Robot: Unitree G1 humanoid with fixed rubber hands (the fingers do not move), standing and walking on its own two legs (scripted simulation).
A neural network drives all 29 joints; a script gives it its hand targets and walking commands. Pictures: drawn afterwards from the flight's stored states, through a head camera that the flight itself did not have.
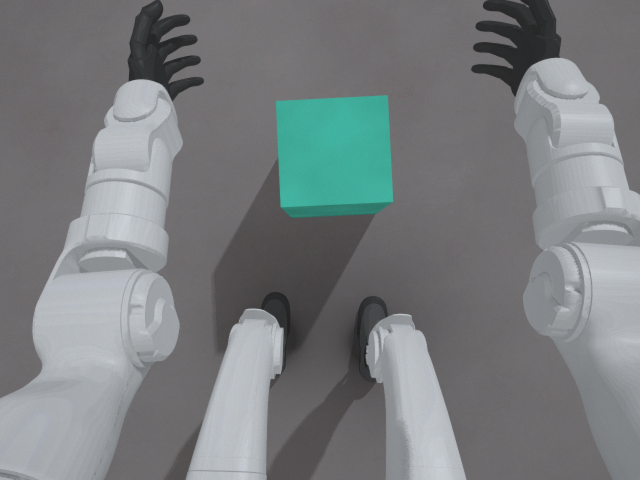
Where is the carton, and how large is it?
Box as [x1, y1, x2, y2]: [276, 95, 392, 217]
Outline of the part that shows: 387,95 276,101 280,204 281,207 291,217 375,213 392,201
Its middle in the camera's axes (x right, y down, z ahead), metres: +0.03 -0.17 +0.85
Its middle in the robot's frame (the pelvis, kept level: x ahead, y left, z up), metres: +0.54 +0.00 -0.52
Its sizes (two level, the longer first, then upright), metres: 0.210 0.200 0.250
